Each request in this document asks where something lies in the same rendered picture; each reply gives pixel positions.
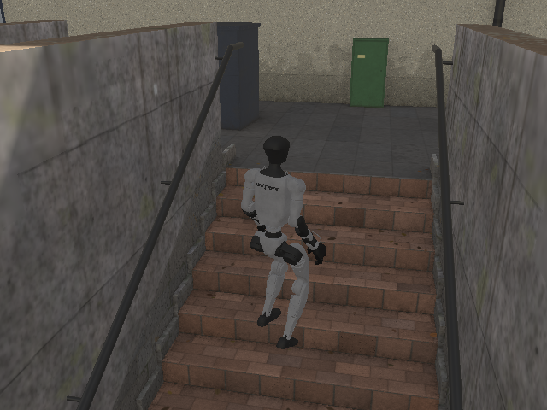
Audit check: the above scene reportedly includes stairs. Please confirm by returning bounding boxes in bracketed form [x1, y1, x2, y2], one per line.
[148, 167, 439, 410]

